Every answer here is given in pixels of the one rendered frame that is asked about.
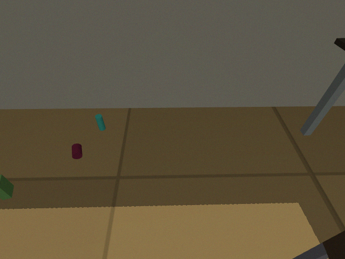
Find table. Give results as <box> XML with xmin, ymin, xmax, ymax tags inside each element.
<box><xmin>300</xmin><ymin>38</ymin><xmax>345</xmax><ymax>135</ymax></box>

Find chair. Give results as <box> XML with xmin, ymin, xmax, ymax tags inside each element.
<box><xmin>293</xmin><ymin>231</ymin><xmax>345</xmax><ymax>259</ymax></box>

